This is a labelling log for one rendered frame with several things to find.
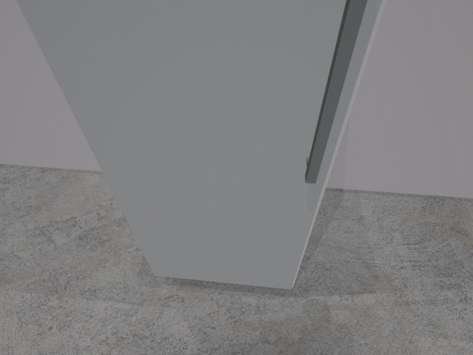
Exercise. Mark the fridge door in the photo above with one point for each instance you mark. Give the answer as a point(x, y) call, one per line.
point(201, 115)

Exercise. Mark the handle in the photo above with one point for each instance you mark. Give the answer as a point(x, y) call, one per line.
point(348, 32)

